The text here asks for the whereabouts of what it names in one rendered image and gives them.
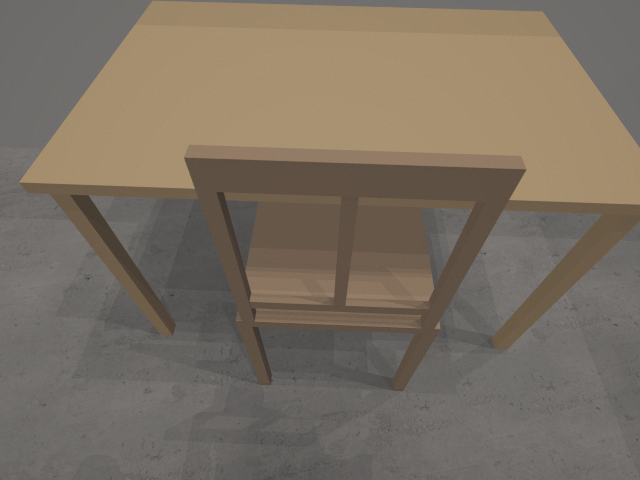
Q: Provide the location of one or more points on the chair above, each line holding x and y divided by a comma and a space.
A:
346, 266

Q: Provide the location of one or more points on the table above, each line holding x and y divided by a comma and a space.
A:
427, 80

